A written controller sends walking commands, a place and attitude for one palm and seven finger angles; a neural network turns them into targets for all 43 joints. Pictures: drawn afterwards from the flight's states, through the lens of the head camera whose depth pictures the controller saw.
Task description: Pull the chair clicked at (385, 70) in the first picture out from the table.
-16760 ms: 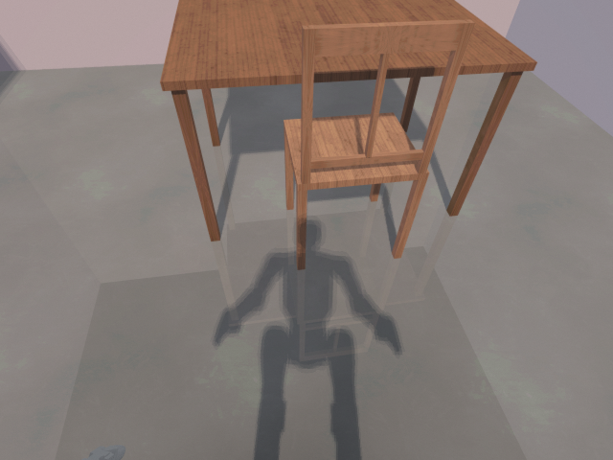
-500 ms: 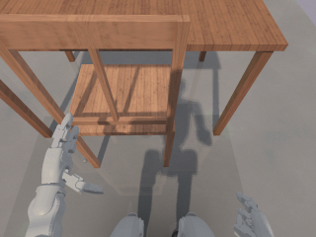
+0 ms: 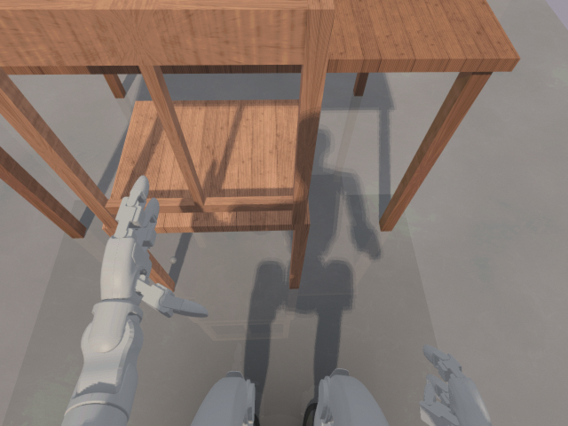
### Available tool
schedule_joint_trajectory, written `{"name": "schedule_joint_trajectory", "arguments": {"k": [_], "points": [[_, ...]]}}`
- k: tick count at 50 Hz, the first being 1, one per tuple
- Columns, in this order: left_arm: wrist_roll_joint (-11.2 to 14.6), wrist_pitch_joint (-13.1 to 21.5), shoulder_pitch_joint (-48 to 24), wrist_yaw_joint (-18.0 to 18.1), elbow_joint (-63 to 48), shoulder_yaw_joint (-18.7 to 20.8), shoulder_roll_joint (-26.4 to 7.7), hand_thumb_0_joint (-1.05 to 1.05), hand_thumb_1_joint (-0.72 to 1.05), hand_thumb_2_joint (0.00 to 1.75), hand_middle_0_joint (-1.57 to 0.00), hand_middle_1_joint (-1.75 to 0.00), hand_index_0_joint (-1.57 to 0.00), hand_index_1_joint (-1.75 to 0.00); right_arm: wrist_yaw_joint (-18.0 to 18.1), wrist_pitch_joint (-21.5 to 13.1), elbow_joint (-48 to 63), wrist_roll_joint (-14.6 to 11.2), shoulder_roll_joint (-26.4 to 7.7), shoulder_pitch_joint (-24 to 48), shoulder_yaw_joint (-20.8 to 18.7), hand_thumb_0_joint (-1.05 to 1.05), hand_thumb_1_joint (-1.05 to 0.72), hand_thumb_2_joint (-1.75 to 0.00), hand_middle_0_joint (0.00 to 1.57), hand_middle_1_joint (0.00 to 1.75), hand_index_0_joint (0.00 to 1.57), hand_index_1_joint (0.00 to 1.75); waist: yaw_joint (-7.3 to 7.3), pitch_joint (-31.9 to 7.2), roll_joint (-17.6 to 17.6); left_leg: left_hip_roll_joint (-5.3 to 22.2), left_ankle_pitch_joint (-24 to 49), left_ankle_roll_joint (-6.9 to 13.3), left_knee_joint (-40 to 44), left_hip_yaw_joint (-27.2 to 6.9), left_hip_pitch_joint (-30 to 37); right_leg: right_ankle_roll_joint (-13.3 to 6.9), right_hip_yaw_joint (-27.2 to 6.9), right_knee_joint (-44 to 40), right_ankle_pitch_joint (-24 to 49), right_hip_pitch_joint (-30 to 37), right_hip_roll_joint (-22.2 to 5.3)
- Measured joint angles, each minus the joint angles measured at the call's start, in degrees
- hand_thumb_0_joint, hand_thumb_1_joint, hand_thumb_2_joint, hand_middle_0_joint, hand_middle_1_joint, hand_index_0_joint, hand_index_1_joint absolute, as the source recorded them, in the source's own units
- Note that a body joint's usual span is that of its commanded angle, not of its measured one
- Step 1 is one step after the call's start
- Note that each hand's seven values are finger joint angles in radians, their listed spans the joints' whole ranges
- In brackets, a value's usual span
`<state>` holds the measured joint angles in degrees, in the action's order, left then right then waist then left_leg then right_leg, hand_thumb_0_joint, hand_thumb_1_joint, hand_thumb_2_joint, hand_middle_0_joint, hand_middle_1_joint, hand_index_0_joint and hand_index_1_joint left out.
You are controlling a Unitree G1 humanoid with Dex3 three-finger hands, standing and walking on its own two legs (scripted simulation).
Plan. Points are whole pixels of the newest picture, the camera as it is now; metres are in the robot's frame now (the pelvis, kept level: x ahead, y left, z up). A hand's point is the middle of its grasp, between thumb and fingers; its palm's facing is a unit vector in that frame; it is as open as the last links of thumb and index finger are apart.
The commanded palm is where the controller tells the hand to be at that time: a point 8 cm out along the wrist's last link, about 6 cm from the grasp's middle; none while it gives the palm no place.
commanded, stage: aim the fingers beside a spindle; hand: left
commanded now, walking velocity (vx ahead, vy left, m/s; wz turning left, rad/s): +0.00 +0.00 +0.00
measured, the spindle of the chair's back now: (180, 148) +0.51 +0.18 +0.03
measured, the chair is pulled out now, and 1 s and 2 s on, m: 0.00 0.00 0.00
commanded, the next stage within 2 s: none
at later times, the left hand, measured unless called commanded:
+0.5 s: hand (191, 235) +0.37 +0.15 +0.00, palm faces +0.05 -1.00 -0.05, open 16.9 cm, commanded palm +0.34 +0.21 +0.01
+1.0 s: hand (185, 237) +0.37 +0.16 +0.00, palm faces +0.07 -1.00 -0.04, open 16.9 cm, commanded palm +0.34 +0.21 +0.01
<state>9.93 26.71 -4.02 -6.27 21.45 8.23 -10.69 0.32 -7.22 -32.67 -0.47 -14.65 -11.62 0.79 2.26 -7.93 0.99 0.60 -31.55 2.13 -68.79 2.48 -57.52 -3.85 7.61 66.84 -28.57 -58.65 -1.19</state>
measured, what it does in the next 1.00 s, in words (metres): stands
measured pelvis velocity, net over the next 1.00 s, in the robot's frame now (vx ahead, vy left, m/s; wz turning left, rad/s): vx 0.00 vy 0.01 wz -0.01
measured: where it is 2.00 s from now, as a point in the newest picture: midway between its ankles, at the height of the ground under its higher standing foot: outside the picture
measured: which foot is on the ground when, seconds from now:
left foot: down 0.00-1.00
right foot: down 0.00-1.00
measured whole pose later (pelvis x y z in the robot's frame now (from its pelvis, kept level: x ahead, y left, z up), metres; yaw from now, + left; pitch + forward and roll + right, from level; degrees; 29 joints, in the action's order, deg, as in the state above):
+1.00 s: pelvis +0.00 +0.01 -0.01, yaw -1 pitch +23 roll -1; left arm 7.1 28.4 -15.7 -1.2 32.6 9.5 -11.0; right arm -1.2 -2.5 -32.3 0.0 -14.3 -11.6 0.6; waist 3.6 -8.3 0.8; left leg 0.7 -32.3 2.9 -71.9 3.4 -62.6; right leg -3.3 6.7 69.8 -28.7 -64.0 -1.2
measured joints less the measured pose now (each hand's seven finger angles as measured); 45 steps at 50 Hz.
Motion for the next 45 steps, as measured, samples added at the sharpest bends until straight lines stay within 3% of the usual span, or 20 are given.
{"name": "schedule_joint_trajectory", "arguments": {"k": [5, 11, 21, 28, 34, 41, 45], "points": [[-0.4, 0.2, -3.2, 1.0, 2.7, 1.6, -1.1, -0.02, -0.5, 0.3, -0.06, -0.08, -0.06, -0.08, -0.3, 0.7, -0.1, 0.1, 0.2, -0.1, 0.0, 0.01, -0.9, -0.9, 0.2, 0.3, 0.21, 0.3, 0.36, 0.1, -0.2, 0.1, -0.2, 0.0, -1.2, -0.1, -1.5, -0.1, 0.1, 1.1, -0.1, -1.5, 0.0], [-0.1, 0.2, -5.3, 0.5, 4.5, -0.5, -0.7, -0.02, -0.5, 0.3, -0.06, -0.08, -0.06, -0.08, -0.5, 1.1, -0.7, -0.1, -0.3, -0.9, -0.1, 0.01, -0.9, -0.9, 0.2, 0.3, 0.21, 0.3, 0.25, -0.1, 0.5, 0.0, -0.2, 0.2, -1.7, -0.1, -2.5, 0.1, 0.2, 1.3, 0.0, -2.3, -0.2], [-3.2, 1.4, -11.8, 4.9, 9.4, -0.4, 0.8, -0.02, -0.5, 0.3, -0.06, -0.08, -0.06, -0.08, -1.1, 2.3, -0.9, 0.7, 0.0, -0.6, -0.4, 0.01, -0.9, -0.9, 0.2, 0.3, 0.21, 0.3, 1.55, -0.2, 0.2, 0.0, -0.6, 0.6, -3.7, 0.7, -5.6, 0.3, -0.6, 3.6, -0.2, -5.8, -0.3], [-2.6, 1.3, -10.6, 4.8, 9.3, 1.0, -0.2, -0.02, -0.5, 0.3, -0.06, -0.08, -0.06, -0.08, -1.7, 4.0, -0.6, 0.4, 0.4, -1.8, -0.2, 0.01, -0.9, -0.9, 0.2, 0.3, 0.2, 0.3, 1.1, -0.5, 0.4, 0.2, -0.5, 0.7, -2.8, 1.3, -4.8, 0.5, -1.2, 3.0, 0.0, -5.4, 0.0], [-1.5, 1.8, -8.2, 3.7, 8.9, -0.7, 0.4, -0.02, -0.5, 0.3, -0.06, -0.08, -0.06, -0.08, -1.5, 3.9, -0.9, 0.1, 0.1, -2.2, -0.1, 0.01, -0.9, -0.9, 0.2, 0.3, 0.21, 0.3, 0.57, -0.7, 0.5, -0.1, -0.3, 0.7, -2.1, 0.7, -4.1, 0.5, -0.7, 2.0, 0.1, -4.2, -0.2], [-3.4, 3.4, -10.0, 5.2, 9.0, -2.5, 1.5, -0.02, -0.5, 0.3, -0.06, -0.08, -0.06, -0.08, -1.2, 3.6, -1.0, 0.6, -0.2, -0.5, -0.6, 0.01, -0.9, -0.9, 0.2, 0.3, 0.21, 0.3, 0.91, -0.5, 0.2, -0.2, -0.6, 0.7, -3.3, 0.3, -5.0, 0.5, -0.3, 2.9, -0.3, -4.8, -0.4], [-4.2, 3.0, -12.2, 5.7, 11.0, -1.3, 1.0, -0.02, -0.5, 0.3, -0.06, -0.08, -0.06, -0.08, -1.4, 4.2, -0.6, 0.6, -0.1, 0.4, -0.4, 0.01, -0.9, -0.9, 0.2, 0.3, 0.21, 0.3, 1.27, -0.4, 0.0, -0.1, -0.8, 0.8, -3.6, 0.6, -5.3, 0.5, -0.6, 3.3, -0.3, -5.4, -0.3]]}}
